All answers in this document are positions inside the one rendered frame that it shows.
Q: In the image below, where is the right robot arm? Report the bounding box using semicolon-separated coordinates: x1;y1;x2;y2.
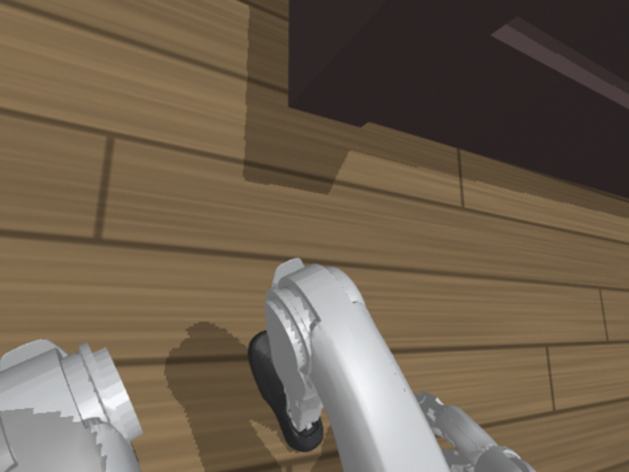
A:
474;446;536;472

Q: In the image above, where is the sofa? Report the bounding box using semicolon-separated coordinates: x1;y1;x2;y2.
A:
288;0;629;199

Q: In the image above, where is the right robot hand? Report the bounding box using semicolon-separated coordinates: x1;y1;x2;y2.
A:
414;390;499;472

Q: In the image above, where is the right robot foot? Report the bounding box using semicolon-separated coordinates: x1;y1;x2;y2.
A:
248;330;323;452

